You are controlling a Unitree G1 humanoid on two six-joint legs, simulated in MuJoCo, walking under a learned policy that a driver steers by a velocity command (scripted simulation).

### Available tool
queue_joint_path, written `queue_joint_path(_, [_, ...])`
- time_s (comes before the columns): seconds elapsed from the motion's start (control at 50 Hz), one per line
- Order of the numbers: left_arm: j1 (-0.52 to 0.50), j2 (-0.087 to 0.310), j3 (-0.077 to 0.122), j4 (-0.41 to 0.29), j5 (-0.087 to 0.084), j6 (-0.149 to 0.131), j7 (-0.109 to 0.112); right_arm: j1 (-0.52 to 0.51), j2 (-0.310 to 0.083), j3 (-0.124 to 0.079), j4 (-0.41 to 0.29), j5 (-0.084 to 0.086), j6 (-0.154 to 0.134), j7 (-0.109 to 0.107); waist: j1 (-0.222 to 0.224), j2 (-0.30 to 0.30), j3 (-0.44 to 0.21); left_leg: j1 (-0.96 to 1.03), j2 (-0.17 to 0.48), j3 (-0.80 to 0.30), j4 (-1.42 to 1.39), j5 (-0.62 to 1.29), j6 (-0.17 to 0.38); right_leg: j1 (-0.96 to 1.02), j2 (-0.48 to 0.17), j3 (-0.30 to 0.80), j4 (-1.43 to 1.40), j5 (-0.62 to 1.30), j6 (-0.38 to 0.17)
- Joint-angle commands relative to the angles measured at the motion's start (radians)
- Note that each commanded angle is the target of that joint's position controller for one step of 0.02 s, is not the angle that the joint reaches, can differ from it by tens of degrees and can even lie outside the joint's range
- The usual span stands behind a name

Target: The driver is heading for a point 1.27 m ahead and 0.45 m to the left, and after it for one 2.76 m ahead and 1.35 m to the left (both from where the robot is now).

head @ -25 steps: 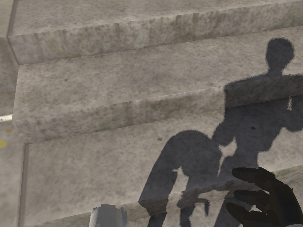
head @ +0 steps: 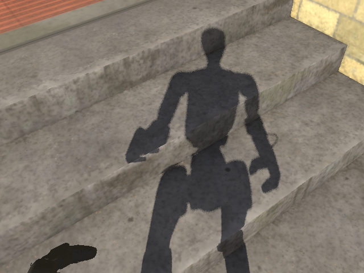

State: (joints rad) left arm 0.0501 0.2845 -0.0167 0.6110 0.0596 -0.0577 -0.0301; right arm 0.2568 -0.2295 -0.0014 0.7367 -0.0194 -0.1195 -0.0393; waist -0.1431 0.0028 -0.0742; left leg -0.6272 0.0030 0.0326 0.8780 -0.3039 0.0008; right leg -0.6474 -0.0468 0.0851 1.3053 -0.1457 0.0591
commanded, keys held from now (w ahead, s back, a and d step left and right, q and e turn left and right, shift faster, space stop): q+shift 0.66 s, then shift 0.12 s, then e+shift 0.22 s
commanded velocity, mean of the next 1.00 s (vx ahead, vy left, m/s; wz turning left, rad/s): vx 0.01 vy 0.00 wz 0.57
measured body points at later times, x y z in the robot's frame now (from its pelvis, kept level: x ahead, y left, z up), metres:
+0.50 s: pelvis +0.00 +0.01 -0.08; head +0.00 +0.00 +0.37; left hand -0.02 +0.27 -0.20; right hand +0.27 -0.12 -0.17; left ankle -0.02 +0.16 -0.65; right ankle -0.03 -0.15 -0.83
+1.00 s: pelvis +0.03 +0.10 +0.03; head +0.04 +0.10 +0.48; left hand +0.02 +0.38 -0.07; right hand +0.31 +0.04 -0.06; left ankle +0.00 +0.19 -0.68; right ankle +0.17 +0.03 -0.65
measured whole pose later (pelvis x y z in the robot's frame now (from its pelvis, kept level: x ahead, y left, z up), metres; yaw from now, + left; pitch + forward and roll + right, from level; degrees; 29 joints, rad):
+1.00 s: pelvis +0.03 +0.10 +0.03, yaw +34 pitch +2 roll +1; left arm 0.20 0.22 0.01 0.73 0.04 -0.07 -0.07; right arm 0.10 -0.19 0.04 0.73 0.00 -0.13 0.05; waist 0.01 -0.01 -0.04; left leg -0.42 -0.09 0.00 0.72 -0.34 0.05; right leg -0.65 -0.07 0.01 1.00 -0.25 0.11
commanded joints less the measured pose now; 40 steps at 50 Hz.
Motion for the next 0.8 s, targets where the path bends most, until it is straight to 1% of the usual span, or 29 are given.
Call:
queue_joint_path(0.02, [0.152, 0.053, 0.024, -0.007, 0.005, -0.009, 0.006, -0.159, -0.100, 0.004, -0.164, 0.005, -0.007, -0.013, 0.099, 0.063, -0.002, -0.021, 0.055, -0.237, -0.029, 0.055, 0.137, 0.229, -0.011, -0.087, -0.594, 0.216, 0.006])
queue_joint_path(0.06, [0.245, 0.030, 0.030, 0.044, -0.042, -0.018, -0.015, -0.122, -0.082, 0.028, -0.144, 0.015, 0.014, 0.006, 0.146, 0.049, 0.072, -0.182, 0.073, -0.308, 0.067, -0.028, 0.169, 0.483, 0.006, -0.107, -0.997, 0.493, -0.027])
queue_joint_path(0.08, [0.286, 0.039, 0.043, 0.068, -0.053, -0.018, -0.020, -0.034, -0.075, 0.040, -0.116, 0.027, 0.027, 0.019, 0.134, 0.033, 0.101, -0.188, 0.065, -0.302, 0.135, -0.030, 0.150, 0.561, 0.011, -0.155, -1.171, 0.590, -0.050])
queue_joint_path(0.1, [0.309, 0.079, 0.070, 0.057, -0.038, -0.021, -0.016, 0.078, -0.055, 0.057, -0.097, 0.008, 0.041, 0.040, 0.113, 0.016, 0.044, -0.232, 0.061, -0.312, 0.269, -0.022, 0.090, 0.680, -0.036, -0.160, -1.179, 0.663, -0.150])
queue_joint_path(0.12, [0.293, 0.232, 0.113, 0.036, -0.029, -0.026, -0.022, 0.173, 0.058, 0.078, -0.162, -0.006, 0.032, 0.073, 0.010, -0.232, -0.112, -0.533, -0.078, -0.119, 0.642, -0.303, -0.055, 0.900, -0.291, 0.045, -0.754, 1.376, -0.438])
queue_joint_path(0.14, [0.160, 0.222, 0.122, 0.001, 0.043, -0.026, -0.050, 0.240, 0.010, 0.065, -0.124, 0.013, 0.032, 0.071, 0.025, -0.231, -0.205, -0.671, -0.116, -0.069, 1.046, -0.511, -0.155, 0.923, -0.503, 0.114, -0.740, 1.451, -0.564])
queue_joint_path(0.16, [0.147, 0.177, 0.117, -0.002, 0.078, -0.030, -0.059, 0.167, -0.035, 0.050, -0.108, 0.024, 0.038, 0.069, 0.067, -0.140, -0.200, -0.738, -0.088, -0.077, 1.264, -0.390, -0.162, 0.863, -0.484, 0.061, -0.764, 1.163, -0.495])
queue_joint_path(0.18, [0.106, 0.179, 0.109, -0.013, 0.070, -0.032, -0.059, 0.122, -0.042, 0.036, -0.102, 0.026, 0.041, 0.066, 0.054, -0.155, -0.162, -0.747, -0.060, -0.125, 1.388, -0.279, -0.151, 0.745, -0.484, 0.067, -0.807, 0.847, -0.459])
queue_joint_path(0.2, [0.052, 0.179, 0.107, -0.032, 0.057, -0.011, -0.032, 0.018, -0.049, 0.028, -0.120, 0.004, 0.048, 0.062, 0.074, -0.126, -0.080, -0.753, -0.006, -0.203, 1.352, -0.143, -0.143, 0.625, -0.541, 0.172, -0.937, 0.425, -0.487])
queue_joint_path(0.22, [0.048, 0.155, 0.098, -0.015, 0.032, 0.007, -0.019, -0.108, -0.058, 0.026, -0.145, -0.012, 0.054, 0.058, 0.106, -0.060, -0.008, -0.731, -0.002, -0.173, 1.318, -0.107, -0.102, 0.534, -0.479, 0.123, -1.053, 0.019, -0.460])
queue_joint_path(0.24, [0.068, 0.152, 0.099, -0.004, 0.015, 0.017, -0.005, -0.167, -0.061, 0.020, -0.157, -0.015, 0.060, 0.060, 0.130, -0.078, 0.039, -0.712, 0.000, -0.128, 1.304, -0.124, -0.083, 0.496, -0.428, 0.078, -1.109, -0.190, -0.416])
queue_joint_path(0.26, [0.087, 0.109, 0.075, 0.013, 0.027, 0.016, 0.008, -0.166, -0.066, 0.019, -0.151, -0.003, 0.070, 0.057, 0.125, -0.081, 0.039, -0.702, 0.012, -0.157, 1.325, -0.047, -0.072, 0.479, -0.406, 0.067, -1.114, -0.219, -0.375])
queue_joint_path(0.3, [0.113, 0.049, 0.047, 0.034, 0.011, 0.007, 0.031, -0.180, -0.057, 0.023, -0.125, -0.015, 0.071, 0.063, 0.152, -0.068, 0.008, -0.657, 0.001, -0.113, 1.172, 0.031, -0.060, 0.525, -0.328, -0.062, -1.113, -0.144, -0.346])
queue_joint_path(0.32, [0.149, 0.062, 0.045, 0.046, 0.013, 0.002, 0.039, -0.203, -0.053, 0.023, -0.127, -0.015, 0.068, 0.071, 0.168, -0.086, -0.005, -0.640, 0.009, -0.102, 1.127, 0.018, -0.058, 0.563, -0.326, -0.096, -1.118, -0.097, -0.347])
queue_joint_path(0.4, [0.264, 0.097, 0.064, 0.129, 0.033, 0.006, 0.040, -0.242, -0.007, 0.040, -0.137, -0.005, 0.063, 0.095, 0.174, -0.095, -0.019, -0.674, 0.078, -0.103, 1.005, -0.105, -0.028, 0.730, -0.380, -0.190, -1.115, 0.134, -0.366])
queue_joint_path(0.46, [0.267, 0.119, 0.085, 0.174, 0.035, -0.004, 0.042, -0.289, 0.030, 0.057, -0.157, -0.010, 0.070, 0.117, 0.150, -0.078, -0.013, -0.603, 0.154, -0.086, 0.722, -0.195, -0.004, 0.756, -0.395, -0.255, -1.156, 0.103, -0.337])
queue_joint_path(0.48, [0.251, 0.184, 0.116, 0.189, 0.013, -0.014, 0.027, -0.312, 0.042, 0.076, -0.165, -0.002, 0.082, 0.148, 0.140, -0.064, 0.017, -0.465, 0.117, -0.020, 0.456, -0.602, -0.016, 0.684, -0.388, -0.319, -1.175, 0.036, -0.317])
queue_joint_path(0.5, [0.288, 0.176, 0.124, 0.187, 0.017, -0.021, 0.031, -0.332, 0.023, 0.075, -0.151, 0.000, 0.099, 0.154, 0.190, -0.069, 0.030, -0.424, 0.093, 0.032, 0.413, -0.628, -0.012, 0.676, -0.406, -0.312, -1.171, 0.064, -0.317])
queue_joint_path(0.54, [0.232, 0.192, 0.135, 0.168, 0.051, -0.028, 0.030, -0.234, 0.033, 0.072, -0.112, 0.003, 0.098, 0.139, 0.150, -0.165, 0.003, -0.375, 0.076, 0.018, 0.335, -0.352, 0.001, 0.739, -0.473, -0.304, -1.156, 0.212, -0.325])
queue_joint_path(0.56, [0.254, 0.153, 0.133, 0.130, -0.024, -0.046, 0.043, -0.150, 0.004, 0.053, -0.067, 0.005, 0.050, 0.140, 0.163, -0.114, -0.030, -0.292, -0.010, 0.093, 0.336, -0.100, 0.072, 0.748, -0.400, -0.361, -1.074, 0.417, -0.311])
queue_joint_path(0.6, [0.228, 0.165, 0.126, 0.106, 0.003, -0.064, 0.063, -0.044, -0.090, 0.010, -0.060, 0.048, 0.021, 0.125, 0.085, -0.042, -0.148, 0.064, -0.020, -0.068, 0.255, 0.247, 0.198, 0.538, -0.216, -0.512, -0.838, 0.609, -0.166])
queue_joint_path(0.62, [0.080, 0.156, 0.119, 0.017, 0.019, -0.074, 0.071, 0.116, -0.191, -0.037, -0.044, 0.025, 0.023, 0.096, 0.000, 0.049, -0.234, 0.404, -0.001, -0.235, 0.127, 0.392, 0.257, 0.267, -0.135, -0.483, -0.653, 0.437, -0.077])
queue_joint_path(0.64, [-0.118, 0.090, 0.102, -0.099, 0.030, -0.067, 0.068, 0.326, -0.346, -0.087, -0.013, -0.034, 0.010, 0.071, -0.083, 0.249, -0.356, 0.658, 0.126, -0.645, -0.193, 0.437, 0.311, -0.015, -0.005, -0.335, -0.310, -0.365, -0.015])
queue_joint_path(0.66, [-0.107, 0.038, 0.083, -0.126, -0.024, -0.057, 0.043, 0.271, -0.442, -0.113, -0.021, -0.043, -0.028, 0.073, -0.039, 0.239, -0.345, 0.590, 0.208, -0.890, -0.271, 0.402, 0.254, -0.126, 0.048, -0.006, 0.021, -0.308, -0.018])
queue_joint_path(0.68, [-0.075, 0.047, 0.090, -0.098, -0.060, -0.060, 0.034, 0.199, -0.420, -0.118, -0.034, -0.017, -0.035, 0.083, -0.012, 0.269, -0.195, 0.418, 0.212, -0.840, -0.314, 0.265, 0.223, -0.206, 0.079, 0.109, 0.262, -0.271, -0.038])
queue_joint_path(0.72, [0.088, 0.028, 0.088, -0.021, -0.027, -0.059, 0.039, -0.036, -0.203, -0.057, -0.038, 0.063, -0.017, 0.105, 0.142, 0.252, -0.018, 0.090, 0.087, -0.630, -0.229, -0.052, 0.252, -0.200, 0.083, 0.145, 0.471, -0.123, -0.086])
queue_joint_path(0.74, [0.128, 0.008, 0.076, -0.010, -0.013, -0.050, 0.038, -0.109, -0.151, -0.040, -0.036, 0.063, -0.004, 0.104, 0.201, 0.140, -0.010, -0.038, 0.048, -0.595, -0.250, -0.048, 0.269, -0.148, 0.087, 0.108, 0.503, -0.095, -0.102])
queue_joint_path(0.76, [0.159, 0.012, 0.064, 0.002, -0.015, -0.043, 0.037, -0.186, -0.127, -0.032, -0.053, 0.046, 0.007, 0.097, 0.234, 0.052, -0.034, -0.059, 0.051, -0.594, -0.280, -0.040, 0.267, -0.148, 0.080, 0.096, 0.492, -0.073, -0.090])
queue_joint_path(0.8, [0.166, 0.072, 0.071, 0.011, -0.023, -0.020, 0.044, -0.260, -0.113, -0.032, -0.086, 0.006, 0.009, 0.076, 0.234, -0.006, -0.077, 0.018, 0.100, -0.590, -0.335, 0.046, 0.264, -0.211, 0.044, 0.083, 0.425, -0.075, -0.004])
Velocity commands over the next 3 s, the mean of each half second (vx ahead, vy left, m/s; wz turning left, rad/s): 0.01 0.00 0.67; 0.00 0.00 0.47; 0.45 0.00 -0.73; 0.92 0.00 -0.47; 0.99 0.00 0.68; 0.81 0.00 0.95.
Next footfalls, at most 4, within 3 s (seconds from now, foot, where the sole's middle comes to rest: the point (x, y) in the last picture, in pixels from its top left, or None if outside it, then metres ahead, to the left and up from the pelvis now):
0.10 right None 0.01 -0.15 -0.87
0.54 left None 0.03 0.21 -0.72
1.06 right None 0.19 0.05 -0.72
1.56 left None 0.17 0.30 -0.72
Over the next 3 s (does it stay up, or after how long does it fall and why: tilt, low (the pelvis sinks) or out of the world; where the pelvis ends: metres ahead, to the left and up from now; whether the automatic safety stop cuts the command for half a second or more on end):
stays up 1.28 0.36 0.48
